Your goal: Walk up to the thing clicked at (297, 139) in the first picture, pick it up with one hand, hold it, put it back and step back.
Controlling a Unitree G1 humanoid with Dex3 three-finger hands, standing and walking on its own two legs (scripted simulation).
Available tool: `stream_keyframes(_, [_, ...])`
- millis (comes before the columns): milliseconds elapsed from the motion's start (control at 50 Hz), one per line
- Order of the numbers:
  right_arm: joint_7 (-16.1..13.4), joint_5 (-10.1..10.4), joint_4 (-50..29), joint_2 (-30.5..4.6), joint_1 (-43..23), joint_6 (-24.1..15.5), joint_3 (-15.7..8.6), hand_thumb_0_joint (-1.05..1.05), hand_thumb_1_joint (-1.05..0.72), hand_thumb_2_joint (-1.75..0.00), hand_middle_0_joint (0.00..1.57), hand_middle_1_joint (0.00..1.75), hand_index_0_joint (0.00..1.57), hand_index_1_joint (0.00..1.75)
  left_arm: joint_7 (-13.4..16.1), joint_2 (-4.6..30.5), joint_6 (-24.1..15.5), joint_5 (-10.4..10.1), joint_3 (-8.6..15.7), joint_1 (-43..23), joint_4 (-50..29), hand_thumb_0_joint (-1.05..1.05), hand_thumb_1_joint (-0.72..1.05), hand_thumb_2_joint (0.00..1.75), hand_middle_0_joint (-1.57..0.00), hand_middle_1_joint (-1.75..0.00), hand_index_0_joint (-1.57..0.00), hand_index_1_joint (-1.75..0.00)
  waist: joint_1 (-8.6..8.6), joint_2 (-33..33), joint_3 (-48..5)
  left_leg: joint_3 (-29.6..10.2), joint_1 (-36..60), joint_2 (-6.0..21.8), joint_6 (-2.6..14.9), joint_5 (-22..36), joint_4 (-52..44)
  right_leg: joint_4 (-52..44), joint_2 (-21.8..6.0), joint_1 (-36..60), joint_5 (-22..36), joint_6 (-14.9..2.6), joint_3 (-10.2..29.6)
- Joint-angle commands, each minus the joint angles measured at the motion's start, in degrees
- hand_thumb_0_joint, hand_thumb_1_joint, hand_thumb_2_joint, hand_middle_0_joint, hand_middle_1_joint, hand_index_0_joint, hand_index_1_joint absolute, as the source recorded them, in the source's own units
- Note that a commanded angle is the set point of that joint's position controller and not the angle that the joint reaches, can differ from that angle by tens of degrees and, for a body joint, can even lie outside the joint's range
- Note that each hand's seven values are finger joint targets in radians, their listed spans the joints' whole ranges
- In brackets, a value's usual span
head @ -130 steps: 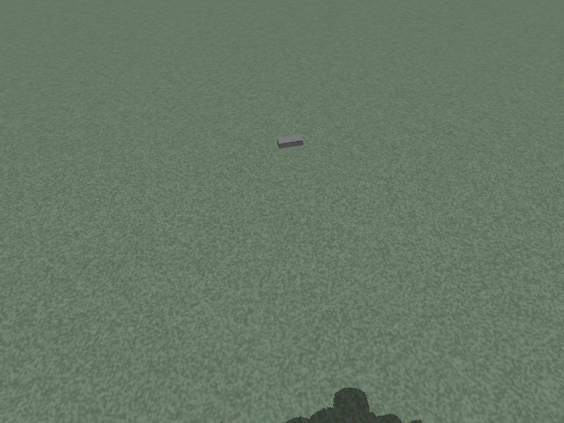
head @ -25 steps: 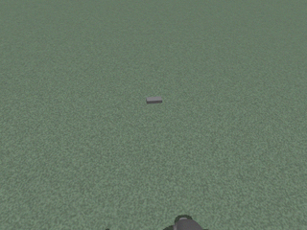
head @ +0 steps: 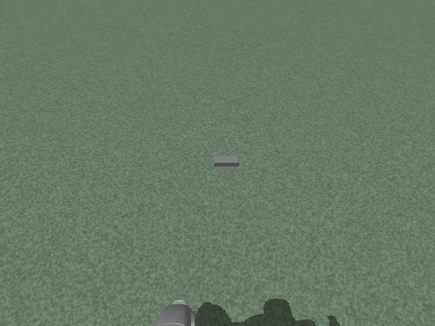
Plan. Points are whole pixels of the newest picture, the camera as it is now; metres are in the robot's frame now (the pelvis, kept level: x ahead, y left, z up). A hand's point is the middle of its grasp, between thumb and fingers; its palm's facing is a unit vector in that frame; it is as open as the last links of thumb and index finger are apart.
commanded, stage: walk up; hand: left
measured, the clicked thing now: (226, 161) +1.09 +0.02 -0.75
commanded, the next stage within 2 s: none
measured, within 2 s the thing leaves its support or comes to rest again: neither
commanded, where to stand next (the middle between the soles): +0.65 -0.21 m, yaw +3 degrees
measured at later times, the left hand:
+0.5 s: hand (137, 251) +0.29 +0.22 -0.13, palm faces -0.06 -0.93 -0.37, open 7.4 cm
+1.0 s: hand (193, 221) +0.39 +0.10 -0.15, palm faces +0.05 -0.94 -0.33, open 7.4 cm
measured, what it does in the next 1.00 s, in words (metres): walks ahead: left foot, then right foot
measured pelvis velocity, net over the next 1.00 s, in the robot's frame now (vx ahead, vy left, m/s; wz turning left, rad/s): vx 0.38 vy -0.17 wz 0.04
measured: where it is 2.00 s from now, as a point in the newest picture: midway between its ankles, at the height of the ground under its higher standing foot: (274, 247)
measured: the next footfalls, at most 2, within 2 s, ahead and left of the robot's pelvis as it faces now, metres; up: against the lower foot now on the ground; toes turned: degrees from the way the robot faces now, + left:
left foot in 0.10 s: +0.21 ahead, +0.10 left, +0.00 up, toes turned +7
right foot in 0.54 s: +0.36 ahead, -0.24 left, +0.00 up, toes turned -6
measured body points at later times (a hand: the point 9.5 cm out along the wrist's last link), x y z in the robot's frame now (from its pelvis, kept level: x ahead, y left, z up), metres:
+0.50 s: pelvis +0.20 -0.07 -0.01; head +0.21 -0.07 +0.44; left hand +0.29 +0.27 -0.10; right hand +0.24 -0.41 -0.11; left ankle +0.17 +0.10 -0.73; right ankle +0.32 -0.24 -0.72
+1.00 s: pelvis +0.38 -0.17 -0.01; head +0.40 -0.15 +0.44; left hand +0.38 +0.15 -0.13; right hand +0.48 -0.47 -0.11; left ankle +0.48 -0.05 -0.72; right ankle +0.32 -0.24 -0.73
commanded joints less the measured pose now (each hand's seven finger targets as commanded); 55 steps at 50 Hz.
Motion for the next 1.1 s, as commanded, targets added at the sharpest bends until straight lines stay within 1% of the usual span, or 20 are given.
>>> stream_keyframes(0, [-0.8,0.1,-6.4,-8.9,-4.0,-2.0,-3.1,0.0,-0.9,-0.9,0.2,0.3,0.2,0.3,0.9,14.8,-1.3,0.1,4.0,-0.3,-5.4,0.0,0.9,0.9,-0.2,-0.3,-0.2,-0.3,-0.62,-3.5,-3.0,2.9,4.5,-1.7,1.01,2.4,-8.6,-5.7,-16.1,3.2,21.4,-5.29,11.2])
stream_keyframes(60, [-1.7,-0.1,-4.3,-10.5,5.5,-2.3,-4.3,0.0,-0.9,-0.9,0.2,0.3,0.2,0.3,1.2,13.9,-0.7,-0.1,3.1,-0.9,-6.8,0.0,0.9,0.9,-0.2,-0.3,-0.2,-0.3,-6.26,1.5,-7.8,4.5,26.0,-5.4,3.42,4.5,-14.8,9.8,-11.9,-5.3,28.7,-2.98,6.2])
stream_keyframes(80, [-2.4,-1.2,-2.9,-13.8,12.1,-2.5,-5.6,0.0,-0.9,-0.9,0.2,0.3,0.2,0.3,1.4,10.7,-0.7,-0.4,1.8,0.8,-7.3,0.0,0.9,0.9,-0.2,-0.3,-0.2,-0.3,-9.17,7.7,-11.7,-4.8,37.1,0.7,6.45,0.0,-16.3,22.6,-8.7,-14.3,22.3,-1.31,4.7])
stream_keyframes(100, [-3.3,-2.1,-3.8,-18.3,15.7,-2.7,-6.9,0.0,-0.9,-0.9,0.2,0.3,0.2,0.3,1.4,6.9,-0.5,-0.8,1.1,3.2,-7.8,0.0,0.9,0.9,-0.2,-0.3,-0.2,-0.3,-9.75,16.2,-15.9,-29.2,47.7,16.6,11.58,-7.6,-18.9,35.6,-1.9,-28.7,-5.2,1.42,3.4])
stream_keyframes(120, [-3.9,-0.6,-5.1,-19.7,14.6,-2.4,-7.5,0.0,-0.9,-0.9,0.2,0.3,0.2,0.3,1.8,12.6,0.4,-0.4,2.5,1.9,-6.9,0.0,0.9,0.9,-0.2,-0.3,-0.2,-0.3,-10.12,7.8,-13.9,-43.1,45.1,23.0,16.19,-18.2,-26.5,40.7,-1.2,-33.8,-13.7,1.93,9.2])
stream_keyframes(140, [-3.9,1.0,-5.1,-20.4,12.5,-2.3,-7.9,0.0,-0.9,-0.9,0.2,0.3,0.2,0.3,2.1,16.6,0.8,0.0,3.0,0.6,-6.7,0.0,0.9,0.9,-0.2,-0.3,-0.2,-0.3,-9.91,4.8,-10.9,-42.9,41.3,25.1,18.79,-18.4,-27.2,45.3,-4.7,-34.6,-12.2,1.7,13.5])
stream_keyframes(200, [-3.9,1.2,-6.6,-14.7,6.1,-3.0,-4.9,0.0,-0.9,-0.9,0.2,0.3,0.2,0.3,1.4,13.1,0.4,-0.4,2.8,-0.1,-4.5,0.0,0.9,0.9,-0.2,-0.3,-0.2,-0.3,-6.17,0.9,-0.8,-19.2,24.2,14.9,11.36,2.8,-27.7,41.1,-6.8,-28.0,-3.1,2.16,15.9])
stream_keyframes(260, [-3.0,0.8,-6.9,-14.9,2.3,-3.9,-4.4,0.0,-0.9,-0.9,0.2,0.3,0.2,0.3,0.1,11.3,1.3,-0.5,2.9,3.2,-3.1,0.0,0.9,0.9,-0.2,-0.3,-0.2,-0.3,-3.05,6.8,2.1,-8.2,13.8,11.4,10.82,2.2,-29.3,34.6,-8.6,-21.8,0.6,3.77,12.0])
stream_keyframes(480, [-2.2,0.1,-6.3,-17.6,0.4,-3.0,-5.4,0.0,-0.9,-0.9,0.2,0.3,0.2,0.3,-2.1,11.6,0.8,0.4,4.1,-5.5,-2.9,0.0,0.9,0.9,-0.2,-0.3,-0.2,-0.3,-2.71,5.6,-2.1,-3.1,12.0,10.0,8.84,-13.5,-23.2,8.2,-7.0,-7.4,7.0,3.38,2.7])
stream_keyframes(520, [-2.4,-0.6,-5.6,-13.1,3.6,-2.3,-3.8,0.0,-0.9,-0.9,0.2,0.3,0.2,0.3,-1.0,15.0,-0.4,0.8,5.7,1.5,-0.6,0.0,0.9,0.9,-0.2,-0.3,-0.2,-0.3,0.84,-5.7,-6.9,1.1,7.6,5.7,6.29,-4.8,-3.0,4.8,-4.9,5.9,-0.7,2.47,4.6])
stream_keyframes(540, [-2.4,-0.4,-6.2,-8.4,6.1,-2.3,-2.1,0.0,-0.9,-0.9,0.2,0.3,0.2,0.3,0.0,19.3,-1.1,1.2,7.1,6.9,0.0,0.0,0.9,0.9,-0.2,-0.3,-0.2,-0.3,3.09,-19.5,-7.9,4.3,-0.9,0.1,3.9,-6.4,15.2,-4.3,-12.9,11.6,-13.6,0.16,19.2])
stream_keyframes(560, [-2.6,0.6,-7.3,-8.0,5.0,-2.2,-1.4,0.0,-0.9,-0.9,0.2,0.3,0.2,0.3,0.8,22.0,-1.4,0.6,6.8,5.6,-1.5,0.0,0.9,0.9,-0.2,-0.3,-0.2,-0.3,2.42,-23.2,-5.6,2.9,-13.0,-6.7,1.43,-16.4,22.8,-14.4,-23.7,12.5,-12.2,-5.35,40.8])
stream_keyframes(580, [-3.4,-0.1,-6.4,-13.5,2.8,-1.6,-3.1,0.0,-0.9,-0.9,0.2,0.3,0.2,0.3,1.0,22.6,-1.1,-0.2,6.7,3.3,-2.0,0.0,0.9,0.9,-0.2,-0.3,-0.2,-0.3,2.38,-16.5,-3.7,-2.9,-11.4,-2.6,1.57,-17.8,26.5,-13.7,-26.7,8.3,-8.9,-9.47,43.8])
stream_keyframes(660, [-2.7,1.7,-1.9,-11.1,7.3,-1.3,-2.4,0.0,-0.9,-0.9,0.2,0.3,0.2,0.3,2.2,14.9,-1.4,-1.2,4.2,-2.3,-3.6,0.0,0.9,0.9,-0.2,-0.3,-0.2,-0.3,-3.08,-11.3,-4.3,-6.5,-3.0,-0.4,1.55,-7.0,19.9,-6.8,-16.0,3.2,20.8,-3.76,18.4])
stream_keyframes(700, [-2.3,0.9,-1.6,-10.5,7.6,-0.7,-2.4,0.0,-0.9,-0.9,0.2,0.3,0.2,0.3,2.3,13.7,-1.8,-1.1,3.5,-2.5,-3.9,0.0,0.9,0.9,-0.2,-0.3,-0.2,-0.3,-3.46,-10.4,-4.6,-5.6,-0.1,-1.4,0.89,-4.9,17.9,-7.0,-14.6,0.2,23.2,-5.4,14.1])
stream_keyframes(880, [-1.0,-0.1,-5.8,-9.0,-1.3,-0.7,-2.7,0.0,-0.9,-0.9,0.2,0.3,0.2,0.3,2.3,14.2,-1.8,-0.1,3.5,-0.4,-6.6,0.0,0.9,0.9,-0.2,-0.3,-0.2,-0.3,-0.82,-5.0,-0.1,-1.8,1.9,-0.1,0.08,1.8,-3.0,-9.4,-19.0,0.2,14.8,-6.36,12.9])
stream_keyframes(980, [-1.3,-0.3,-4.6,-9.0,5.0,-1.6,-3.5,0.0,-0.9,-0.9,0.2,0.3,0.2,0.3,2.2,14.4,-1.1,0.0,2.9,-2.9,-7.6,0.0,0.9,0.9,-0.2,-0.3,-0.2,-0.3,-6.45,-1.9,-2.6,2.7,21.0,-4.0,2.82,3.2,-12.3,2.1,-15.9,-7.1,21.3,-4.71,8.5])
stream_keyframes(1000, [-1.9,-0.6,-3.1,-11.1,10.3,-2.0,-4.4,0.0,-0.9,-0.9,0.2,0.3,0.2,0.3,2.2,12.3,-1.0,-0.2,2.0,-1.6,-7.9,0.0,0.9,0.9,-0.2,-0.3,-0.2,-0.3,-8.76,3.9,-6.2,1.0,30.7,-4.8,4.16,1.2,-15.0,13.6,-11.8,-10.6,24.0,-3.16,5.4])
stream_keyframes(1040, [-3.4,-1.8,-4.6,-18.1,15.1,-2.3,-6.3,0.0,-0.9,-0.9,0.2,0.3,0.2,0.3,2.5,7.4,-0.4,-1.1,1.0,3.4,-7.9,0.0,0.9,0.9,-0.2,-0.3,-0.2,-0.3,-9.17,15.7,-11.3,-37.8,45.6,18.3,13.0,-2.8,-24.0,37.4,1.0,-32.0,-12.3,2.35,4.2])
stream_keyframes(1080, [-3.7,0.9,-5.3,-17.6,12.2,-1.7,-6.7,0.0,-0.9,-0.9,0.2,0.3,0.2,0.3,3.4,14.9,0.3,-0.2,2.4,-1.4,-7.3,0.0,0.9,0.9,-0.2,-0.3,-0.2,-0.3,-9.8,4.8,-7.2,-40.7,37.4,22.9,19.58,-1.3,-26.2,45.3,-4.6,-33.6,-13.9,2.29,12.4])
